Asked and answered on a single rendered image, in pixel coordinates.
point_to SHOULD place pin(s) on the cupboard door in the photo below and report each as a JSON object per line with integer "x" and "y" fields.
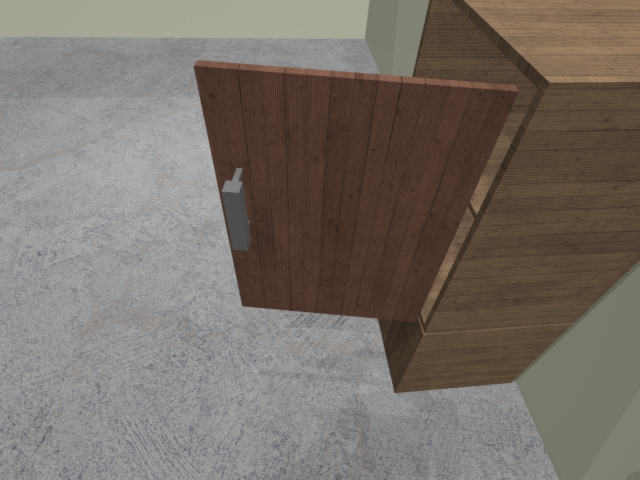
{"x": 355, "y": 184}

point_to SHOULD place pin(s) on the handle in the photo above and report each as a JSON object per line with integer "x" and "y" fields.
{"x": 236, "y": 212}

